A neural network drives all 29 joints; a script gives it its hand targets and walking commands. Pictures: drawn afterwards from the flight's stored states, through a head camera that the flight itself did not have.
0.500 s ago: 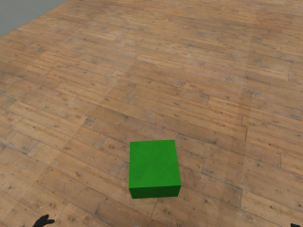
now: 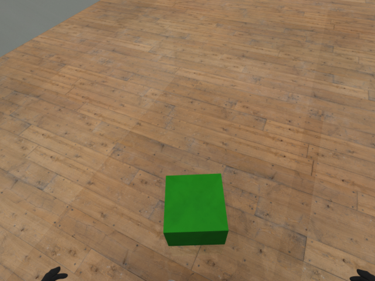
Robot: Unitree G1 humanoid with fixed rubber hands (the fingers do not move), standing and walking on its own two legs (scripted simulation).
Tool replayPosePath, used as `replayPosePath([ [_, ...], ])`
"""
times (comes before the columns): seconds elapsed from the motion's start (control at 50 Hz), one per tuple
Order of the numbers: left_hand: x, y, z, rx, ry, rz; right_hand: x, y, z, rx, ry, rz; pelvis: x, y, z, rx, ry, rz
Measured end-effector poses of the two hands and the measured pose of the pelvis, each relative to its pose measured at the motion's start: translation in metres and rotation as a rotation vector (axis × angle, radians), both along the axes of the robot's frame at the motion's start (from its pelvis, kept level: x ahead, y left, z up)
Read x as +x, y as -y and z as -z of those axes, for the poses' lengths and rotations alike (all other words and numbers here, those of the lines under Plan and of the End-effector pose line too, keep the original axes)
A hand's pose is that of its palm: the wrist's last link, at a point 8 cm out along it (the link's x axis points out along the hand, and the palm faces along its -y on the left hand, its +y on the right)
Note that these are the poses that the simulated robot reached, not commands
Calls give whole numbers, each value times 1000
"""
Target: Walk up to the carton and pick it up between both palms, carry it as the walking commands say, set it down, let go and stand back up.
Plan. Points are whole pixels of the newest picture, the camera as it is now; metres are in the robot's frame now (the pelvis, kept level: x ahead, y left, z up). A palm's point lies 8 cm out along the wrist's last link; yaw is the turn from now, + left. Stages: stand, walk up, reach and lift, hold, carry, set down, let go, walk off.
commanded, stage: walk up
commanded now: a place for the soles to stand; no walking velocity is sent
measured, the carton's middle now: (194, 209) +0.54 +0.02 -0.64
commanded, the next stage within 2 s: reach and lift in 1.96 s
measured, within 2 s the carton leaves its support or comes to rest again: neither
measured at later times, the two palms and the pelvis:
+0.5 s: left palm out of the picture +0.12 +0.34 -0.08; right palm out of the picture +0.11 -0.34 -0.07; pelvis +0.01 +0.01 +0.00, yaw +0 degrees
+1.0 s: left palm out of the picture +0.13 +0.35 -0.07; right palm (366, 259) +0.19 -0.34 -0.08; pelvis +0.08 +0.00 +0.01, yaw +4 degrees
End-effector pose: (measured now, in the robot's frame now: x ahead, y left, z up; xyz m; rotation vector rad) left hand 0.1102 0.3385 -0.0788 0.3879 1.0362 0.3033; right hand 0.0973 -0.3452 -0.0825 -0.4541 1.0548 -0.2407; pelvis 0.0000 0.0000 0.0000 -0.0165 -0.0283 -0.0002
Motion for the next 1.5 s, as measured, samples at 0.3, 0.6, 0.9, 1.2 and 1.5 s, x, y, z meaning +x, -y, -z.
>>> replayPosePath([
  [0.3,10,1,3,-17,25,11,1,0,-6,-16,5,-1,1,-2,0,-2,0,-1],
  [0.6,18,-13,7,-28,35,-8,28,-7,-19,-30,33,-24,26,-10,0,10,1,-19],
  [0.9,14,-1,-12,27,-41,-71,80,5,-9,13,-34,-70,68,11,-11,32,-20,-66],
  [1.2,46,-16,-3,14,-25,-59,117,-18,-8,9,-6,-84,86,-6,-6,10,-21,-69],
  [1.5,44,-23,-5,15,7,-62,115,-26,-12,9,28,-84,77,-13,-7,0,-6,-69],
])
